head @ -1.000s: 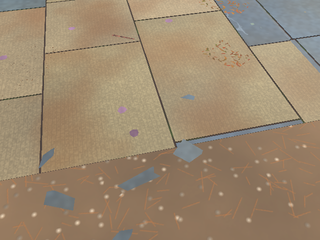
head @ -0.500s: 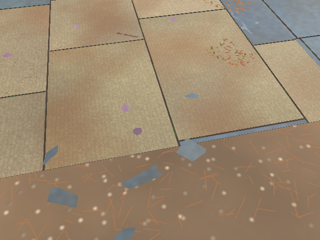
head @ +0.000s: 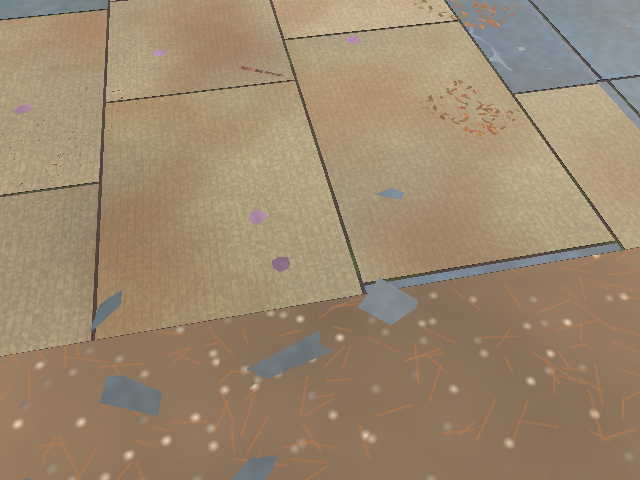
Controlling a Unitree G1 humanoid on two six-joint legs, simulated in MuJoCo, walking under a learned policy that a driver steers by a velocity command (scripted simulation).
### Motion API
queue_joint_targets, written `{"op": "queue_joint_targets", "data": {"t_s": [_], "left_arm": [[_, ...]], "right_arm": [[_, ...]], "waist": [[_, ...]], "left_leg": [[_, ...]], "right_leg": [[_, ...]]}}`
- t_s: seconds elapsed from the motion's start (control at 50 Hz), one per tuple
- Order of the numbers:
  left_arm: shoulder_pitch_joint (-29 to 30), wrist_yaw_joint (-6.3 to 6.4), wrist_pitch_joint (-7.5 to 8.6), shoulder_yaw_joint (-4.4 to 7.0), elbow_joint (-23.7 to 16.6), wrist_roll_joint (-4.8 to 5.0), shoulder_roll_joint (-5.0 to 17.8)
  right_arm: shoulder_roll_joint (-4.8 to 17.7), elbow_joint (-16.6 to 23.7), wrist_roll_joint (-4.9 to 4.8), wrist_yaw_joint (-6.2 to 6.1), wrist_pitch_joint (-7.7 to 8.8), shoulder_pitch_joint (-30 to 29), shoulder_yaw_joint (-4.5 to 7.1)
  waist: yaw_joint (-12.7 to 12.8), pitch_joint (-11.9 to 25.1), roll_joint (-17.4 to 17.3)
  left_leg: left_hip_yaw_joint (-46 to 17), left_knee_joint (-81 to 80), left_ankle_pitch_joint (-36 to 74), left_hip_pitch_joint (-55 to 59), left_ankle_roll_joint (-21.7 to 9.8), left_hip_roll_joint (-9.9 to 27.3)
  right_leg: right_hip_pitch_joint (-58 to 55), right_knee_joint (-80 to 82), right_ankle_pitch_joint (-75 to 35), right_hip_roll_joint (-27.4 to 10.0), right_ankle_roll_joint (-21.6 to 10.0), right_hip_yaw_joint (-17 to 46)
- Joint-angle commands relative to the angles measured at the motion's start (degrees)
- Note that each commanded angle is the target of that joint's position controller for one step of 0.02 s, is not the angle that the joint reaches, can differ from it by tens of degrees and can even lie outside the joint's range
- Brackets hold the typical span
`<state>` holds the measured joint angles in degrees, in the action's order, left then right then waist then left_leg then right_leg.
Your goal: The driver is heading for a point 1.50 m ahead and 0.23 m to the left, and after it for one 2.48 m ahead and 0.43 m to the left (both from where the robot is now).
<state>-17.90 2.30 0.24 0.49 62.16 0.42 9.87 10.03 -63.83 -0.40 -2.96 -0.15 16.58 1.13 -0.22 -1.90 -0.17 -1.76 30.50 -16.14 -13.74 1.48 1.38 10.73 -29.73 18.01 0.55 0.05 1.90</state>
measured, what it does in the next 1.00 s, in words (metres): walks ahead: right foot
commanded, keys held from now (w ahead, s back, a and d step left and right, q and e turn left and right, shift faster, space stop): w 1.00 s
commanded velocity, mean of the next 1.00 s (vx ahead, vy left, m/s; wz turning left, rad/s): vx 0.41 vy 0.00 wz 0.00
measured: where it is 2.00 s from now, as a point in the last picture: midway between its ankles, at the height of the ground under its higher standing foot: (319, 274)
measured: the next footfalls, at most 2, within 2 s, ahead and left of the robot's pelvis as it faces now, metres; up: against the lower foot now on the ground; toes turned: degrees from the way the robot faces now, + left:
right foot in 0.64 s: +0.43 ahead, -0.10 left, +0.00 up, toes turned -2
left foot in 1.18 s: +0.74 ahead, +0.13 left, +0.00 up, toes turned +3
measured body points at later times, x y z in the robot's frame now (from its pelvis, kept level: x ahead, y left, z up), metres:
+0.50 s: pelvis +0.16 +0.03 +0.00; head +0.18 +0.04 +0.45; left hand +0.35 +0.26 -0.11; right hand +0.03 -0.20 -0.13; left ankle +0.01 +0.13 -0.73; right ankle +0.31 -0.12 -0.69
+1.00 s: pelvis +0.44 -0.02 +0.01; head +0.46 -0.02 +0.46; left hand +0.42 +0.24 -0.13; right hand +0.61 -0.27 -0.10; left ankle +0.63 +0.16 -0.67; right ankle +0.39 -0.10 -0.73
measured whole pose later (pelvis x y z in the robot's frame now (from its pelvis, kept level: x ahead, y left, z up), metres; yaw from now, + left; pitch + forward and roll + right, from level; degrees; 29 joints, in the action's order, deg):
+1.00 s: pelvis +0.44 -0.02 +0.01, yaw +0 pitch +1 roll -2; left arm -21.2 -0.4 5.6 2.2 59.0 0.4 13.3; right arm 14.7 -49.5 -0.7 -0.6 5.1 6.3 3.5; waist 3.9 0.1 -2.2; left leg -2.1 42.2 2.8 -40.2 -0.7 8.2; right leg 1.7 -11.3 10.8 4.6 -3.8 -3.1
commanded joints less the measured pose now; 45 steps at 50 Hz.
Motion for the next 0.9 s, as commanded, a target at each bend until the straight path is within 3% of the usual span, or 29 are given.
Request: {"op": "queue_joint_targets", "data": {"t_s": [0.02,0.06,0.1,0.12,0.16,0.18,0.2,0.22,0.24,0.26,0.28,0.32,0.34,0.38,0.44,0.52,0.56,0.6,0.62,0.64,0.66,0.68,0.7,0.72,0.74,0.76,0.8,0.84,0.9], "left_arm": [[-4.5,0.49,0.17,1.54,-1.0,0.66,7.2],[-6.7,0.21,1.38,2.04,-1.2,1.25,8.4],[-8.7,-0.23,2.42,3.16,-0.9,1.52,11.2],[-7.6,-0.39,2.69,3.27,-1.5,1.59,11.3],[-1.2,-0.79,2.90,2.91,-3.8,1.84,10.5],[2.3,-0.92,2.94,2.70,-5.3,2.10,9.7],[4.7,-1.05,3.55,1.97,-6.6,1.90,6.7],[5.1,-0.79,4.87,1.41,-9.1,1.65,4.3],[5.6,-0.99,5.93,1.74,-9.3,2.13,6.1],[4.5,-1.64,6.56,1.73,-9.0,2.54,6.1],[3.8,-2.06,6.96,1.80,-8.3,2.21,6.1],[6.7,-2.55,7.26,3.05,-8.9,1.25,8.4],[7.1,-2.99,7.02,3.09,-9.1,1.22,7.6],[9.7,-3.64,6.28,2.55,-10.0,1.11,5.2],[19.6,-3.93,5.99,1.26,-14.0,1.02,3.1],[25.0,-4.62,5.85,1.21,-16.7,1.57,5.7],[24.8,-4.99,6.19,1.77,-17.4,1.49,7.5],[17.4,-4.87,6.37,3.39,-15.9,1.44,10.6],[7.6,-4.50,6.17,4.81,-12.9,1.70,12.9],[-3.0,-3.89,5.77,5.99,-10.4,1.35,16.2],[-9.2,-3.94,5.46,6.92,-8.8,-0.10,21.0],[-7.1,-4.20,5.52,5.42,-8.7,0.00,16.2],[-0.8,-4.21,5.80,4.47,-9.3,0.42,13.2],[5.1,-4.33,6.09,3.76,-10.7,0.49,11.1],[8.4,-4.69,6.39,3.34,-11.1,-0.12,9.6],[9.8,-4.93,6.67,2.88,-10.8,-0.66,8.1],[8.5,-4.97,6.90,2.74,-9.4,-0.60,7.7],[6.5,-4.28,7.13,2.93,-8.2,-0.54,9.3],[2.7,-2.91,6.74,3.20,-7.2,-0.48,11.1]], "right_arm": [[5.4,1.1,-0.40,-0.33,0.47,3.5,1.03],[3.8,2.5,-0.62,0.21,2.13,2.1,0.72],[1.9,3.8,-0.86,1.27,4.08,0.9,0.36],[2.2,4.2,-1.06,1.78,4.84,0.7,0.41],[1.6,2.9,-1.68,2.33,5.83,6.2,0.49],[2.6,0.8,-1.40,2.31,5.98,11.7,1.00],[7.3,-1.3,-0.97,2.20,6.16,19.5,2.50],[15.8,-1.9,-1.01,3.09,6.69,26.7,4.53],[11.6,-1.0,0.28,3.27,7.41,23.4,3.06],[8.6,0.7,0.23,3.33,7.80,18.5,2.25],[7.6,2.0,-0.01,3.64,7.79,15.3,1.81],[5.1,2.5,-0.03,3.79,6.86,14.1,0.74],[4.2,2.2,0.20,3.57,6.27,15.5,0.39],[5.0,2.4,0.52,2.77,5.48,17.2,0.28],[8.0,4.2,0.75,1.66,5.09,15.7,0.59],[10.2,3.9,-0.47,1.34,5.47,17.2,1.54],[10.6,4.0,-0.60,1.38,5.24,16.3,1.97],[11.8,4.6,0.03,1.48,4.52,14.7,2.53],[11.4,5.2,0.44,1.59,3.99,13.8,2.38],[10.4,6.7,1.02,1.83,3.95,12.7,1.73],[1.1,7.5,0.64,2.62,5.12,20.2,-0.62],[3.9,6.9,-0.76,3.05,7.05,18.0,-0.08],[8.2,9.4,-2.57,3.17,7.98,11.4,1.23],[9.4,10.5,-2.59,2.74,8.33,7.1,1.46],[9.3,10.6,-1.85,2.15,8.06,5.5,2.04],[8.4,10.4,-1.30,1.83,7.15,6.8,2.40],[6.0,10.1,-1.06,1.63,5.54,8.5,2.40],[6.8,11.8,-0.56,1.45,4.91,5.0,2.83],[7.6,14.9,0.07,1.59,5.16,-3.7,3.09]], "waist": [[0.5,-6.0,2.1],[1.6,-8.4,4.9],[2.2,-7.7,10.9],[1.6,-8.5,10.8],[-3.1,-9.3,9.9],[-5.5,-9.0,6.8],[-7.9,-6.4,-4.1],[-9.2,-2.8,-19.8],[-6.4,-3.6,-13.0],[-3.9,-6.3,-7.7],[-2.7,-5.6,-5.0],[-2.2,-5.5,-3.9],[-2.4,-4.6,-5.2],[-2.6,-4.3,-5.0],[-3.7,-6.6,-4.3],[-3.5,-8.1,-6.0],[-1.6,-6.9,-5.9],[3.1,-0.1,-7.9],[7.8,5.7,-8.0],[11.9,12.6,-4.8],[7.6,23.5,12.0],[8.3,23.4,12.1],[6.3,12.3,10.1],[4.3,7.2,4.1],[2.1,4.8,1.2],[-0.3,3.8,2.1],[-1.8,2.5,4.0],[-2.0,0.0,3.9],[0.0,-1.8,2.5]], "left_leg": [[3.3,-1.8,-20.8,-4.7,-3.0,-3.1],[3.1,2.3,-18.6,-9.6,-3.8,-2.5],[5.3,11.5,-9.7,-12.6,-3.8,-2.9],[4.0,13.3,-8.9,-11.2,-5.0,-1.7],[4.3,2.6,-9.5,-0.8,-7.2,-1.6],[2.8,-4.0,-6.4,8.0,-7.2,-1.7],[-10.3,-10.4,-8.9,17.0,-9.2,5.6],[-35.1,-20.2,-12.4,23.3,-16.6,18.8],[-41.8,-21.6,-11.9,21.8,-18.3,21.8],[-35.1,-20.4,-7.7,20.5,-16.8,20.5],[-27.7,-20.4,-4.1,20.0,-15.0,17.5],[-16.2,-21.3,9.4,19.7,-11.6,13.2],[-12.5,-21.4,14.3,19.5,-10.8,11.6],[-8.2,-22.0,19.6,18.3,-10.9,10.3],[-4.4,-24.7,18.2,10.8,-11.2,8.9],[-3.3,-26.3,18.4,11.1,-11.4,11.4],[-2.3,-22.9,26.9,15.8,-10.2,12.8],[-0.4,-12.1,48.5,18.7,-8.7,12.7],[1.3,-0.8,54.4,16.1,-7.3,10.5],[2.2,15.7,41.9,3.5,-5.5,8.1],[1.6,39.7,2.2,-17.1,-1.8,-3.5],[-7.1,48.6,-14.3,-23.5,-3.3,-4.0],[-5.6,50.9,-11.0,-29.0,-4.5,-0.6],[-4.2,48.5,-5.2,-26.8,-5.0,2.8],[-3.3,45.1,-1.4,-23.4,-4.9,5.0],[-3.5,42.3,0.6,-19.4,-5.0,6.8],[-2.7,38.9,1.2,-16.4,-4.7,7.6],[-1.9,34.5,4.4,-19.4,-3.6,8.2],[-1.4,23.6,13.6,-26.2,-2.1,8.6]], "right_leg": [[8.5,8.7,24.9,-1.2,-4.4,2.7],[7.8,11.9,29.2,-6.2,-7.5,10.0],[4.4,17.2,31.2,-14.0,-11.9,21.5],[7.1,18.7,30.1,-16.2,-13.3,24.9],[13.5,15.9,25.2,-13.5,-10.9,19.3],[18.0,10.1,18.9,-9.2,-8.2,13.3],[24.9,-6.8,8.6,-2.5,-4.4,3.1],[33.7,-25.0,9.7,2.9,-2.1,-3.3],[37.9,-36.6,11.9,0.5,-3.1,2.7],[40.6,-41.7,7.3,-2.2,-4.4,3.9],[40.7,-41.9,2.2,-4.1,-5.2,3.2],[39.3,-36.4,-4.2,-6.6,-5.1,0.9],[37.7,-34.2,-5.6,-6.7,-4.6,-0.5],[36.6,-29.1,-8.3,-6.3,-3.1,-2.7],[30.6,-13.7,-15.0,-4.3,-1.4,-4.8],[24.6,-4.4,-18.8,-2.9,-2.5,-4.9],[22.5,-1.7,-17.7,-2.2,-4.3,-4.5],[11.6,-2.3,-15.0,1.0,-6.5,-6.3],[-0.5,-2.0,-14.7,2.5,-8.1,-7.0],[-18.1,-2.9,-11.5,-5.6,-11.2,2.3],[-36.6,4.7,4.7,-21.6,-21.1,32.8],[-34.6,14.5,8.6,-22.6,-20.7,45.1],[-25.6,15.2,6.3,-20.8,-17.2,35.7],[-15.2,16.2,-1.5,-18.8,-15.3,26.5],[-7.0,17.5,-7.8,-16.6,-14.0,20.0],[-1.8,19.2,-10.5,-14.0,-13.0,14.8],[3.3,21.9,-12.2,-12.2,-13.7,10.3],[5.1,24.0,-13.4,-11.8,-14.5,7.7],[1.6,25.0,-15.4,-11.9,-14.2,6.4]]}}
